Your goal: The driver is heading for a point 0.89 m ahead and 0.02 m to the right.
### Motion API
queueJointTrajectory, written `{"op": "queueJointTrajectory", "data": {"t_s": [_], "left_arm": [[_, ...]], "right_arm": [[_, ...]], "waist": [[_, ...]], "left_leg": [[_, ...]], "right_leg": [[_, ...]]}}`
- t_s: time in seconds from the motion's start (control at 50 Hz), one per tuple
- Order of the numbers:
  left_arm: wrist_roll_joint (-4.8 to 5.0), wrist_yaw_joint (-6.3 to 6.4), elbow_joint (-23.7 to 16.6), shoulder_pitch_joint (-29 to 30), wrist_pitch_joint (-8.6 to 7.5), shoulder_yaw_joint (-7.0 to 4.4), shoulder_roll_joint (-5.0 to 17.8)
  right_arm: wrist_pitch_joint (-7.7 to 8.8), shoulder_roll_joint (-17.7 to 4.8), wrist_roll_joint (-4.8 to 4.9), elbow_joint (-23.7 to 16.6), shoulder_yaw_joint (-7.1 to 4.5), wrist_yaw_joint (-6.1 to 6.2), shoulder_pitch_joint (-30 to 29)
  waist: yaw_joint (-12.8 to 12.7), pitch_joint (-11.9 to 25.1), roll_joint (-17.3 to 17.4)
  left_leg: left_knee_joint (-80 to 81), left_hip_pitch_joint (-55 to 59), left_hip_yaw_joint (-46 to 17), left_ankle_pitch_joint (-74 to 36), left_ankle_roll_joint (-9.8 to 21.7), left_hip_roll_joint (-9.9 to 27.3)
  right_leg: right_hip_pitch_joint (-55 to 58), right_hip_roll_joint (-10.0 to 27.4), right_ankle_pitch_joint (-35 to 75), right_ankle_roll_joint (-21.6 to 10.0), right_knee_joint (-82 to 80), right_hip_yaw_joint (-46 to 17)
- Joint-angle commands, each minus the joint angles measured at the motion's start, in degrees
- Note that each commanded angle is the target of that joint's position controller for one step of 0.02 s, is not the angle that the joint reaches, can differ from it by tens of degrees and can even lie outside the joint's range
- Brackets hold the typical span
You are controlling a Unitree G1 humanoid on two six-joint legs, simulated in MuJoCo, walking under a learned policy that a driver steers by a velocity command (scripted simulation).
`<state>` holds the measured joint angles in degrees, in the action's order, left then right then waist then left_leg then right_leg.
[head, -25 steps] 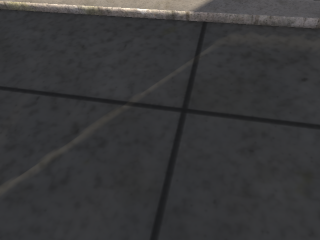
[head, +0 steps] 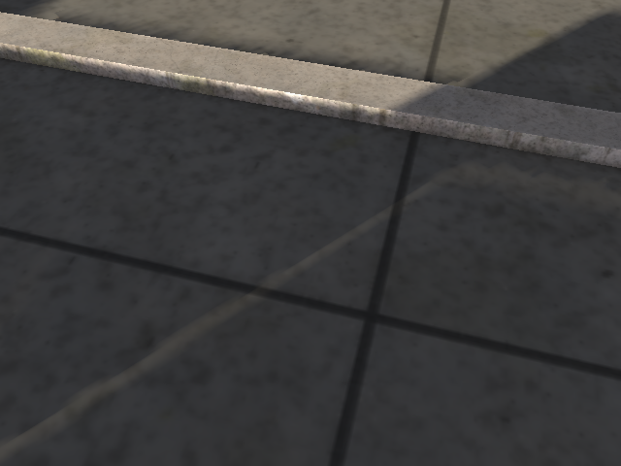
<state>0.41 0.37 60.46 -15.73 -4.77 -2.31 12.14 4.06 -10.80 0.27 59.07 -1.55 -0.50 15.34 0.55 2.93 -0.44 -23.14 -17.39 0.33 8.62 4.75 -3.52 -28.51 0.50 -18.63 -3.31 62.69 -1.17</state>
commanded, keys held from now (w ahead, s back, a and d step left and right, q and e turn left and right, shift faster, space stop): w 1.00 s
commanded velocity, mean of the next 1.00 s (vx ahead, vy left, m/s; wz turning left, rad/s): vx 0.48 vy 0.00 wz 0.00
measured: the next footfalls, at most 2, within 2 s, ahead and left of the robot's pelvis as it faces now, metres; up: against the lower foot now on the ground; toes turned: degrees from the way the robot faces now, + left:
right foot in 0.42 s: +0.34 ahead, -0.17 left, +0.00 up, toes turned +0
left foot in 0.98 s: +0.66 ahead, +0.07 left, +0.00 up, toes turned +4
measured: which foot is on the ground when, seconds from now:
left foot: down 0.00-0.44, up 0.46-0.96, down 0.98-1.00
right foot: up 0.00-0.40, down 0.42-1.00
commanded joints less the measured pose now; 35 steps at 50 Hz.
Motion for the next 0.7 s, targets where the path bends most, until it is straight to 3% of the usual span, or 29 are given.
{"op": "queueJointTrajectory", "data": {"t_s": [0.02, 0.06, 0.1, 0.18, 0.3, 0.32, 0.36, 0.38, 0.4, 0.42, 0.44, 0.46, 0.48, 0.5, 0.52, 0.54, 0.56, 0.58, 0.62, 0.66, 0.7], "left_arm": [[-0.51, 0.98, -2.85, -0.31, -0.63, -1.10, 3.02], [-0.33, 1.22, -4.35, 3.43, -0.47, -1.26, 3.43], [0.18, 1.05, -5.95, 7.44, -0.26, -1.77, 4.31], [0.47, 0.30, -8.10, 12.97, -0.49, -1.98, 3.89], [1.27, -1.29, -10.91, 21.10, -1.05, -0.96, 3.21], [1.10, -1.61, -11.40, 21.97, -1.09, -0.82, 3.41], [1.22, -2.12, -12.06, 21.58, -1.38, -0.90, 4.50], [1.08, -2.18, -11.46, 18.81, -1.43, -1.26, 5.37], [0.93, -2.08, -10.21, 14.15, -1.47, -2.08, 6.95], [0.87, -1.90, -7.34, 4.74, -1.62, -3.47, 9.66], [0.12, -1.63, -4.96, -7.31, -1.69, -4.84, 14.84], [0.42, -1.75, -3.40, -12.07, -1.05, -5.57, 18.29], [0.44, -1.73, -3.76, -10.38, -1.18, -3.77, 12.14], [0.32, -1.70, -5.14, -4.78, -1.33, -2.64, 8.95], [0.17, -1.96, -6.73, 0.73, -1.51, -1.95, 7.16], [-0.20, -2.33, -7.08, 2.94, -1.57, -1.37, 5.31], [-0.56, -2.40, -6.61, 3.05, -1.68, -0.89, 4.09], [-0.61, -2.36, -5.93, 1.88, -1.61, -0.77, 3.79], [-0.54, -1.86, -4.88, -0.53, -1.61, -1.02, 5.62], [-0.71, -1.12, -4.37, -2.55, -1.49, -1.39, 7.52], [-0.64, -0.49, -4.09, -4.06, -1.18, -1.36, 7.80]], "right_arm": [[0.81, -6.75, -0.42, -1.92, -0.84, 0.32, 0.62], [0.88, -8.19, -0.18, -1.18, -1.19, 1.10, 3.60], [0.94, -8.31, 0.01, -0.42, -1.23, 1.74, 6.60], [0.83, -7.50, 0.22, 0.60, -0.98, 2.18, 10.64], [0.04, -8.50, 0.51, 1.83, -1.51, 2.37, 13.87], [-0.14, -8.80, 0.66, 2.06, -1.66, 1.96, 14.36], [-0.39, -9.55, 0.98, 2.13, -2.19, 1.78, 14.22], [-0.45, -9.65, 1.28, 2.18, -2.45, 1.75, 14.51], [-0.52, -9.92, 1.31, 1.80, -2.50, 1.78, 13.52], [-0.46, -9.19, 1.03, 0.91, -2.21, 1.72, 11.86], [-0.09, -7.33, 0.08, -1.41, -1.26, 1.64, 9.90], [1.57, -0.41, -0.16, -1.83, 0.63, 1.05, 14.73], [3.05, -5.57, 0.98, -0.82, -0.57, 0.72, 13.20], [3.87, -8.35, 1.95, -2.40, -1.32, 0.36, 8.58], [3.80, -8.81, 1.71, -3.10, -1.62, 0.57, 5.32], [3.41, -8.19, 1.09, -3.59, -2.06, 0.91, 3.38], [2.83, -7.10, 0.99, -3.94, -2.24, 1.10, 3.80], [2.26, -5.90, 1.05, -3.90, -2.26, 1.17, 4.51], [1.44, -5.00, 0.99, -4.58, -2.44, 1.29, 3.41], [1.15, -5.29, 0.39, -6.44, -2.59, 1.31, -1.29], [1.09, -5.05, 0.23, -8.09, -2.48, 1.03, -6.16]], "waist": [[-1.44, -1.90, 5.55], [-0.58, -2.72, 5.65], [0.20, -3.82, 5.15], [1.65, -4.76, 5.22], [4.14, -8.08, 6.00], [4.55, -8.63, 5.51], [3.50, -8.54, 6.72], [2.39, -7.38, 7.56], [-0.26, -5.09, 7.84], [-4.42, 0.36, 6.80], [-8.88, 9.89, 0.00], [-6.38, 16.37, -17.08], [-6.80, 13.62, -11.76], [-5.21, 6.69, -8.65], [-3.32, 3.26, -4.23], [-2.19, 0.33, -2.74], [-0.74, -0.09, -4.22], [-0.16, -0.50, -4.96], [0.61, -2.06, -4.37], [0.05, -3.65, -3.13], [-0.80, -4.68, -2.69]], "left_leg": [[16.93, 1.61, -16.33, 10.36, 8.21, 13.84], [18.20, 2.90, -16.27, 10.01, 8.74, 14.92], [18.87, 6.17, -17.01, 9.26, 8.73, 16.33], [18.87, 10.56, -13.75, 3.56, 7.36, 15.76], [16.22, 14.74, -10.08, -1.34, 6.69, 15.78], [14.91, 15.34, -9.67, -2.84, 6.65, 16.13], [12.45, 16.61, -10.39, -6.34, 6.12, 17.55], [10.16, 17.30, -10.27, -11.07, 5.46, 17.61], [5.24, 16.96, -9.20, -20.75, 4.44, 16.44], [-4.99, 13.70, -6.71, -28.99, 2.81, 13.79], [-23.48, 2.67, -2.79, -18.40, 0.41, 9.74], [-41.89, -19.57, -0.47, 16.64, -3.33, 0.02], [-50.63, -25.32, -7.81, 22.36, -2.39, 2.62], [-52.38, -28.12, -7.35, 17.28, -1.29, 5.37], [-50.24, -25.44, -5.68, 12.00, -0.79, 8.35], [-46.95, -23.80, -4.80, 8.66, -0.79, 9.65], [-44.57, -20.94, -4.75, 6.32, -0.74, 10.92], [-42.96, -19.52, -4.27, 5.53, -0.87, 11.10], [-39.75, -21.06, -3.47, 4.01, -1.56, 11.44], [-34.08, -24.80, -3.25, -0.48, -2.65, 11.89], [-26.77, -25.34, -2.70, -6.40, -3.21, 11.57]], "right_leg": [[-6.04, 3.17, 6.24, 0.93, -4.71, -0.35], [-9.63, 3.86, 10.31, 1.84, -8.54, -0.46], [-14.34, 4.51, 14.93, 2.40, -12.04, -1.25], [-14.98, 4.21, 21.20, 2.93, -19.86, -1.32], [-9.87, 2.63, 20.40, 3.84, -30.39, 0.59], [-9.01, 2.54, 18.35, 3.21, -31.86, 1.16], [-5.28, 2.14, 14.33, 1.66, -34.45, 1.49], [-1.33, 1.34, 12.99, 0.51, -35.91, 2.17], [5.50, -0.24, 12.25, -0.78, -37.07, 3.17], [17.98, 0.03, 13.15, -2.97, -37.30, 2.03], [35.71, 10.90, 14.62, -7.30, -36.54, -10.32], [52.64, 22.63, 7.19, -15.47, -42.64, -34.06], [49.66, 22.07, 3.80, -14.23, -45.59, -37.97], [42.06, 20.33, 7.25, -11.84, -45.99, -29.68], [34.07, 17.33, 13.25, -9.90, -47.28, -22.21], [28.14, 14.98, 16.88, -9.15, -49.28, -17.33], [25.08, 13.24, 18.95, -8.44, -50.72, -14.06], [23.44, 12.29, 20.70, -8.51, -51.70, -12.40], [21.86, 12.27, 24.84, -9.23, -52.90, -10.20], [21.99, 12.69, 27.60, -9.67, -53.95, -8.99], [21.69, 11.73, 28.32, -8.82, -54.64, -6.82]]}}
